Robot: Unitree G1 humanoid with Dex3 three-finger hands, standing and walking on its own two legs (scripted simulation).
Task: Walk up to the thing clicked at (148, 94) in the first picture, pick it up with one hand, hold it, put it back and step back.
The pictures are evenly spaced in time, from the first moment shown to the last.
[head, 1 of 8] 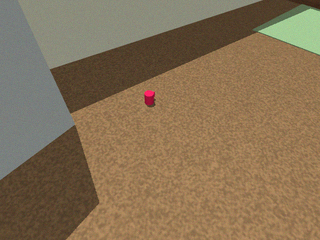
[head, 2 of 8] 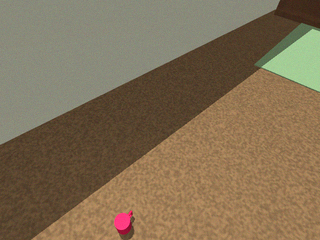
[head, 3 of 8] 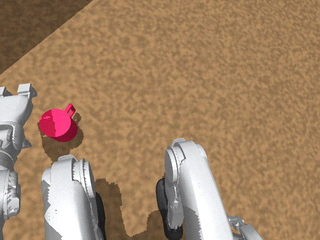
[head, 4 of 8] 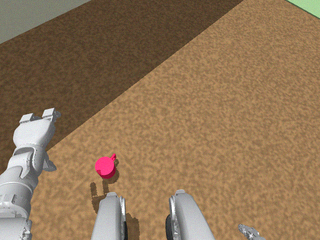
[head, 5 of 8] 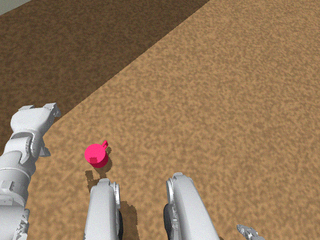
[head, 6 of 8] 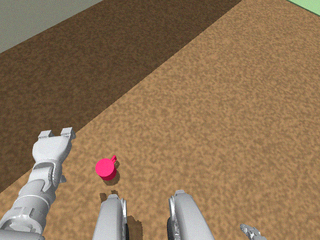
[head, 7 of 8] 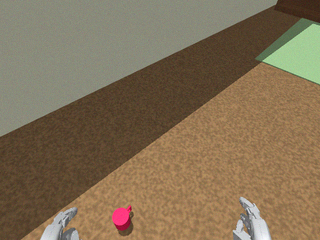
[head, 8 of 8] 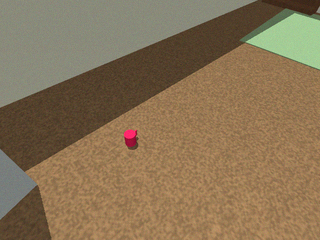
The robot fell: no
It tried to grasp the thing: yes
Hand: left
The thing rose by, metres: 0.00
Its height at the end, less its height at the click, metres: +0.00
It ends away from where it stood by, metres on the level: 0.00
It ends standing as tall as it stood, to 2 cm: yes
